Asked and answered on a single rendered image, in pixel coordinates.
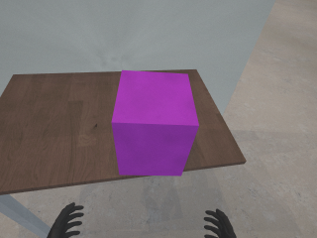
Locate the right robot hand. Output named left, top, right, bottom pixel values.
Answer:
left=203, top=208, right=237, bottom=238

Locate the carton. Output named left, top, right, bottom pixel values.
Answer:
left=111, top=70, right=199, bottom=177

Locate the left robot hand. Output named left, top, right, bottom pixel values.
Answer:
left=47, top=202, right=84, bottom=238

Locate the table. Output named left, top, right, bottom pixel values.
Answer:
left=0, top=69, right=246, bottom=238

